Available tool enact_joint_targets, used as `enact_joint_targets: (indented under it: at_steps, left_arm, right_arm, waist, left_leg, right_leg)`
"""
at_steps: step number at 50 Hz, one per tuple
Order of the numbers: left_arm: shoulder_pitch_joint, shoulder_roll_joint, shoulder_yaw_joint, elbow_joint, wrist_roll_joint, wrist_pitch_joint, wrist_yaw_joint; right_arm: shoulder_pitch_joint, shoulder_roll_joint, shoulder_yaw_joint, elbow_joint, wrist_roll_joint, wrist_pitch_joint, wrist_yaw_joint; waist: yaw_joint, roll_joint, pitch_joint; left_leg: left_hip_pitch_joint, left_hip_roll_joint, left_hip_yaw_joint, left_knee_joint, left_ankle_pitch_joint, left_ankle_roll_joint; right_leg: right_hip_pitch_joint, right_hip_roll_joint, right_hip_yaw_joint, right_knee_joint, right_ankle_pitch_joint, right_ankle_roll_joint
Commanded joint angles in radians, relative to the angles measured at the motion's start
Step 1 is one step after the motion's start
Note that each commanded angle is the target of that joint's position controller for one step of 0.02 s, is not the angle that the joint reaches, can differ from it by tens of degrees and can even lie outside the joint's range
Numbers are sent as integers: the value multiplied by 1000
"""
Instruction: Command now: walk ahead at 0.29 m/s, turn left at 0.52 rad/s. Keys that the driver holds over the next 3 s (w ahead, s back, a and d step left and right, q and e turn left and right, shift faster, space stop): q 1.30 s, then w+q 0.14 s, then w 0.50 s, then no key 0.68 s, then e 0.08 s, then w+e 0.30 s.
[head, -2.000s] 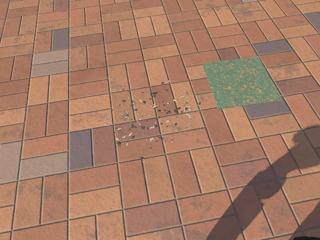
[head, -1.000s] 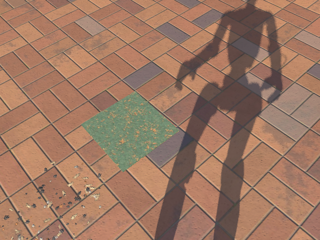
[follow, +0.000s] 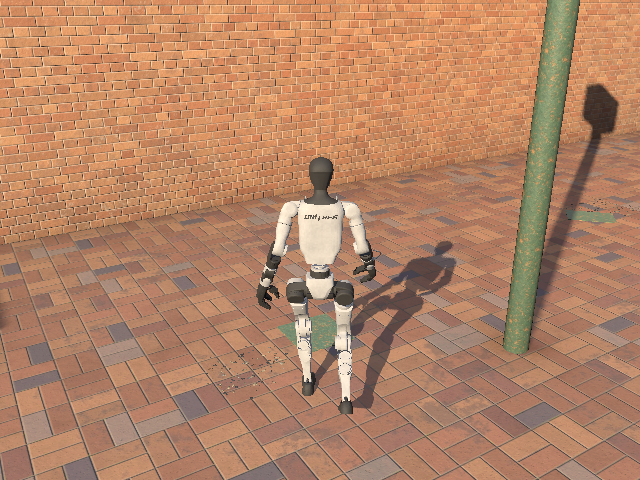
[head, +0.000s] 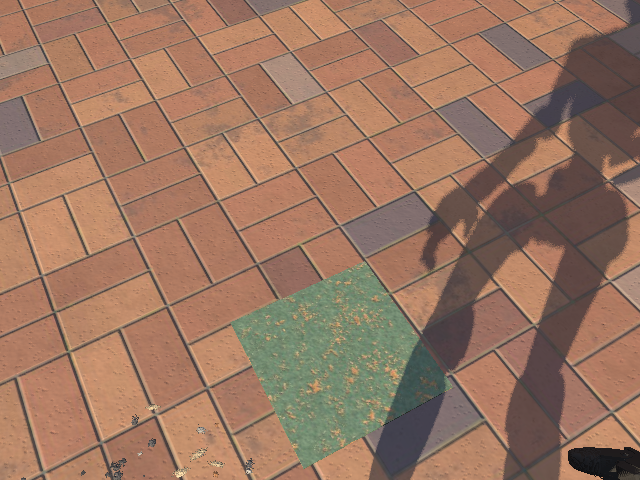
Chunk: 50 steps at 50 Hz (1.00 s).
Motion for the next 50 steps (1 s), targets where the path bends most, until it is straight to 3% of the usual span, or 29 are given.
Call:
enact_joint_targets:
  at_steps: [1, 3, 4, 8, 11, 15, 17, 19, 20, 21, 22, 23, 24, 25, 26, 28, 30, 34, 37, 40, 41, 42, 43, 44, 45, 46, 47, 50]
  left_arm:
    - [-58, 155, 30, -133, -5, -47, 5]
    - [-31, 162, 40, -138, 12, -15, 17]
    - [-14, 143, 36, -139, 17, -1, 21]
    - [-57, 102, 24, -162, 30, 24, 37]
    - [-148, 97, 19, -189, 22, 32, 33]
    - [-251, 110, 20, -221, 8, 29, 17]
    - [-249, 128, 29, -223, 6, 19, 11]
    - [-196, 136, 40, -210, 5, 4, 7]
    - [-165, 163, 48, -205, 13, -2, 10]
    - [-162, 223, 58, -220, 26, 5, 20]
    - [-123, 229, 64, -192, 54, 21, 16]
    - [-134, 173, 54, -211, 33, 25, 13]
    - [-156, 129, 43, -221, 27, 30, 15]
    - [-188, 117, 39, -228, 23, 38, 16]
    - [-212, 117, 38, -228, 15, 45, 20]
    - [-221, 124, 40, -222, 24, 58, 26]
    - [-206, 132, 47, -215, 27, 67, 33]
    - [-218, 172, 66, -206, 17, 76, 31]
    - [-221, 191, 75, -195, 2, 77, 22]
    - [-227, 183, 76, -178, -22, 78, 20]
    - [-172, 145, 69, -153, -17, 80, 15]
    - [-155, 73, 46, -182, 36, 82, 8]
    - [-272, 108, 55, -231, 31, 75, 20]
    - [-303, 141, 66, -232, 11, 77, 27]
    - [-284, 152, 74, -218, 5, 80, 32]
    - [-260, 151, 78, -193, 12, 83, 40]
    - [-242, 152, 81, -187, 19, 85, 42]
    - [-224, 127, 75, -180, 7, 78, 31]
  right_arm:
    - [135, -143, -48, -41, 8, -4, -16]
    - [85, -125, -43, -61, -8, -1, -19]
    - [77, -129, -46, -59, -12, -2, -20]
    - [97, -163, -56, -38, -4, 13, -44]
    - [111, -166, -58, -33, 12, 46, -65]
    - [132, -172, -60, -35, 10, 73, -80]
    - [134, -164, -58, -41, 10, 80, -81]
    - [98, -146, -51, -56, 18, 84, -83]
    - [105, -115, -41, -66, 16, 84, -83]
    - [179, -51, -24, -66, -5, 82, -80]
    - [215, -97, -35, -90, 7, 78, -81]
    - [259, -180, -57, -59, -3, 76, -79]
    - [224, -206, -71, -41, 9, 86, -79]
    - [213, -187, -72, -28, 16, 102, -84]
    - [195, -172, -70, -38, 15, 114, -87]
    - [177, -113, -54, -53, 22, 122, -80]
    - [141, -90, -46, -77, 22, 119, -78]
    - [103, -79, -37, -107, 12, 115, -60]
    - [114, -99, -46, -114, 12, 120, -45]
    - [197, -101, -59, -87, 10, 120, -35]
    - [231, -133, -72, -79, 6, 117, -41]
    - [250, -258, -98, -104, 2, 112, -61]
    - [241, -282, -95, -129, -36, 90, -52]
    - [214, -243, -85, -123, -45, 70, -48]
    - [160, -210, -75, -118, -28, 59, -51]
    - [119, -179, -66, -122, -9, 60, -57]
    - [94, -165, -57, -125, 3, 63, -64]
    - [113, -148, -47, -121, -5, 68, -78]
  waist:
    - [-65, -51, -196]
    - [-4, -20, -145]
    - [10, -2, -144]
    - [8, 30, -182]
    - [-22, 56, -204]
    - [-58, 96, -184]
    - [-54, 119, -182]
    - [-10, 141, -173]
    - [-6, 108, -189]
    - [-52, -97, -246]
    - [-74, -341, -245]
    - [-61, -244, -243]
    - [-47, -163, -210]
    - [-54, -111, -186]
    - [-53, -115, -160]
    - [-50, -156, -137]
    - [-27, -193, -151]
    - [-10, -204, -185]
    - [-12, -216, -179]
    - [-61, -179, -170]
    - [-61, -76, -153]
    - [-26, 264, -145]
    - [-93, 273, -159]
    - [-92, 180, -140]
    - [-58, 145, -109]
    - [-40, 110, -113]
    - [-28, 122, -117]
    - [-24, 119, -161]
  left_leg:
    - [529, 309, -448, -252, 453, 215]
    - [305, 254, -355, -296, 520, 196]
    - [249, 241, -332, -305, 566, 202]
    - [190, 195, -274, -273, 637, 177]
    - [209, 165, -300, -243, 455, 122]
    - [265, 177, -413, -211, 233, 103]
    - [305, 182, -475, -165, 235, 94]
    - [315, 151, -508, -102, 226, 56]
    - [260, 109, -485, -31, 120, 15]
    - [141, 5, -341, 187, -271, -44]
    - [-69, -88, -213, 360, -585, -101]
    - [-104, -18, -223, 534, -539, -145]
    - [-117, 3, -206, 610, -464, -169]
    - [-117, 20, -189, 637, -410, -189]
    - [-125, 36, -176, 649, -362, -201]
    - [-81, 44, -108, 588, -301, -214]
    - [-74, 61, -80, 500, -288, -220]
    - [45, 109, -45, 298, -262, -197]
    - [123, 109, -11, 165, -237, -161]
    - [287, 67, 33, -100, -75, -87]
    - [395, 90, -48, -199, 38, -47]
    - [536, 371, -438, -240, 371, 69]
    - [417, 476, -589, -278, 401, 244]
    - [387, 425, -520, -300, 281, 226]
    - [368, 364, -445, -296, 208, 165]
    - [373, 321, -405, -285, 171, 119]
    - [357, 298, -379, -279, 218, 107]
    - [379, 267, -357, -265, 293, 113]
  right_leg:
    - [-493, -47, 93, 192, 60, 5]
    - [-369, -78, 90, 103, 109, 19]
    - [-343, -75, 79, 65, 123, 33]
    - [-338, -38, 63, -130, 234, 76]
    - [-326, -12, 79, -284, 355, 84]
    - [-318, 25, 112, -457, 344, 77]
    - [-278, 44, 124, -540, 292, 62]
    - [-165, 38, 115, -723, 378, 27]
    - [-34, -47, 153, -801, 525, -10]
    - [132, -274, 338, -779, 817, -104]
    - [202, -416, 588, -795, 944, -283]
    - [199, -415, 572, -789, 881, -308]
    - [165, -351, 431, -767, 835, -267]
    - [129, -289, 337, -767, 769, -229]
    - [95, -271, 291, -778, 732, -223]
    - [39, -212, 179, -814, 704, -217]
    - [76, -225, 145, -825, 705, -239]
    - [70, -271, 95, -829, 674, -253]
    - [57, -294, 76, -818, 611, -241]
    - [-9, -269, 16, -715, 492, -162]
    - [-116, -218, -55, -590, 357, -84]
    - [-399, -80, -164, -256, -73, 35]
    - [-493, 9, -2, -64, -195, 50]
    - [-501, -12, 52, 11, -125, 38]
    - [-504, -25, 67, 6, -26, 26]
    - [-499, -34, 73, -8, 41, 29]
    - [-476, -27, 69, -1, 90, 38]
    - [-429, 3, 65, -10, 163, 55]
